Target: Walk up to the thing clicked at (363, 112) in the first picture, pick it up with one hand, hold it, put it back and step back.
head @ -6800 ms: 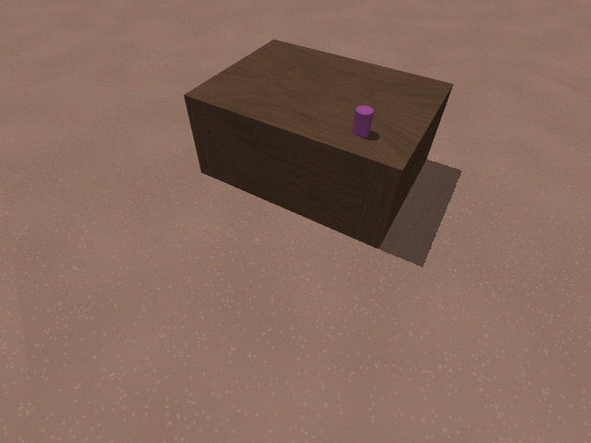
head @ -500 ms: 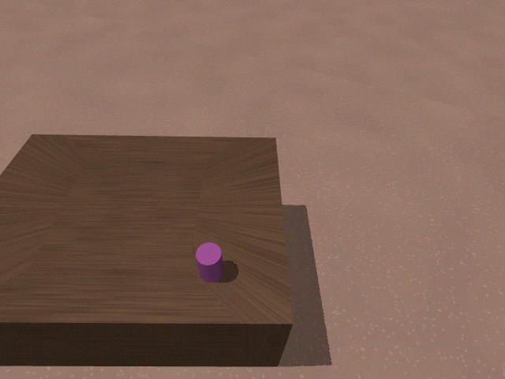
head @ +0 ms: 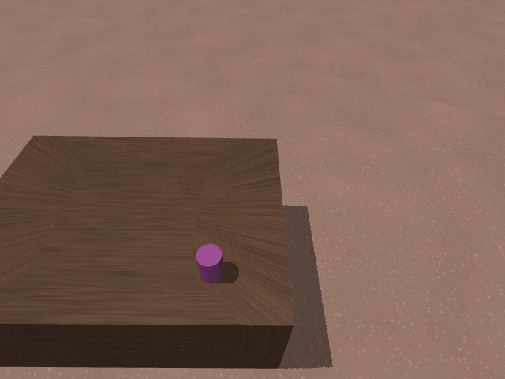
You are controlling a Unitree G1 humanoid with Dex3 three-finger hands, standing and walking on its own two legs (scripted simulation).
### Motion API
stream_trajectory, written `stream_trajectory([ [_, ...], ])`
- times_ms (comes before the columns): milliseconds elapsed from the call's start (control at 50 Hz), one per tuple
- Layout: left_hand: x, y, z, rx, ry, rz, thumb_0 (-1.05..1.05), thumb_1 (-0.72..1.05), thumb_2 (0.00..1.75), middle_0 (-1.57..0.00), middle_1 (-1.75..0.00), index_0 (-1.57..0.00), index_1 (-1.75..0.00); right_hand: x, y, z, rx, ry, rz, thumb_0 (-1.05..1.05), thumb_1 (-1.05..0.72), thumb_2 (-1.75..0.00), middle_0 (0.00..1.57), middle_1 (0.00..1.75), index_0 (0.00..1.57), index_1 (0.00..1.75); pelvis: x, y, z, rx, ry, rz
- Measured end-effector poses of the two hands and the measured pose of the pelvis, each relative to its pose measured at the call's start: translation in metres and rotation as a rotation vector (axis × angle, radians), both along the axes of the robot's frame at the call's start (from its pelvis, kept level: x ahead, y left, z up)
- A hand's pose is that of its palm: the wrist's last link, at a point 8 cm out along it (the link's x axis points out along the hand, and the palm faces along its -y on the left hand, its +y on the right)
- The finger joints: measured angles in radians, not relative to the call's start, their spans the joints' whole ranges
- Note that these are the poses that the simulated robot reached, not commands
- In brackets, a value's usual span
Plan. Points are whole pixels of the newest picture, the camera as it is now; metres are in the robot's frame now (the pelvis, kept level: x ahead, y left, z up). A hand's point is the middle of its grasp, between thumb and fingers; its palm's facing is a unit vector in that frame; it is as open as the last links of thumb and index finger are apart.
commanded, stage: go down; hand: left
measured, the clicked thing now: (210, 264) +0.46 +0.11 -0.28
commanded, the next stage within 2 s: none
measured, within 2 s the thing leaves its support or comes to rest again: neither
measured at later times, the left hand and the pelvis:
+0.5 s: hand out of the picture +0.14 +0.25 -0.15, palm faces +0.04 -0.95 -0.32, open 15.7 cm; pelvis -0.01 +0.00 -0.02, yaw +0 degrees
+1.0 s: hand out of the picture +0.15 +0.26 -0.14, palm faces +0.06 -0.95 -0.30, open 17.5 cm; pelvis +0.00 +0.00 -0.03, yaw +0 degrees
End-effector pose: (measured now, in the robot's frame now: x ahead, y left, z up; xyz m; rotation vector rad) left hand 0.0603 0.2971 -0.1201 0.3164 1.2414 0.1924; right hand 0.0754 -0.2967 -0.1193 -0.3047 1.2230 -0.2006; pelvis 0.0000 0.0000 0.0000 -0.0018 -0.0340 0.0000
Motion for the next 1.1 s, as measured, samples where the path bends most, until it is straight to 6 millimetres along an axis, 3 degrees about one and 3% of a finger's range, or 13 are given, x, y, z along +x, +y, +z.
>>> stream_trajectory([
  [60,0.003,-0.001,0.000,-0.003,-0.019,0.010,0.01,0.90,0.89,-0.20,-0.29,-0.20,-0.29,0.002,0.000,0.001,0.003,-0.024,-0.016,0.01,-0.89,-0.89,0.20,0.29,0.19,0.29,-0.001,0.000,-0.001,-0.001,0.008,0.000],
  [140,0.034,-0.010,0.001,-0.019,-0.131,0.010,0.01,0.80,0.79,-0.14,-0.23,-0.15,-0.23,0.031,0.008,0.003,0.014,-0.202,-0.032,0.01,-0.80,-0.79,0.15,0.21,0.14,0.21,-0.014,0.001,-0.007,-0.007,0.041,0.001],
  [220,0.066,-0.010,0.001,-0.018,-0.165,0.013,0.01,0.61,0.60,-0.09,-0.15,-0.09,-0.15,0.056,0.011,0.006,0.015,-0.314,-0.042,0.01,-0.60,-0.60,0.10,0.14,0.10,0.14,-0.023,0.000,-0.014,-0.012,0.093,-0.001],
  [280,0.076,-0.008,0.005,-0.020,-0.169,0.013,0.01,0.45,0.46,-0.07,-0.10,-0.07,-0.10,0.061,0.011,0.013,0.019,-0.367,-0.041,0.01,-0.42,-0.45,0.09,0.10,0.08,0.10,-0.022,0.000,-0.015,-0.010,0.111,0.000],
  [440,0.069,-0.002,0.006,-0.026,-0.100,0.027,0.00,-0.01,0.20,-0.06,-0.04,-0.06,-0.05,0.048,0.009,0.011,0.022,-0.350,-0.044,0.00,0.09,-0.19,0.06,0.06,0.06,0.06,-0.015,-0.001,-0.019,-0.009,0.136,-0.002],
  [580,0.067,0.002,0.004,-0.016,-0.115,0.036,0.00,-0.33,0.11,-0.07,-0.04,-0.06,-0.05,0.047,0.012,0.008,0.000,-0.361,-0.037,0.00,0.36,-0.09,0.06,0.05,0.06,0.05,-0.012,-0.001,-0.024,-0.011,0.149,0.000],
  [820,0.079,0.002,0.011,-0.028,-0.162,0.034,0.00,-0.52,0.07,-0.08,-0.05,-0.07,-0.06,0.067,0.018,0.014,-0.004,-0.455,-0.028,-0.01,0.49,-0.05,0.06,0.05,0.06,0.05,-0.002,-0.001,-0.029,-0.012,0.158,0.004],
  [1100,0.078,0.007,0.015,-0.037,-0.181,0.030,0.00,-0.58,0.07,-0.08,-0.06,-0.07,-0.07,0.065,0.024,0.018,-0.001,-0.493,-0.015,-0.01,0.52,-0.04,0.06,0.05,0.06,0.05,-0.002,0.000,-0.035,-0.015,0.169,0.007],
])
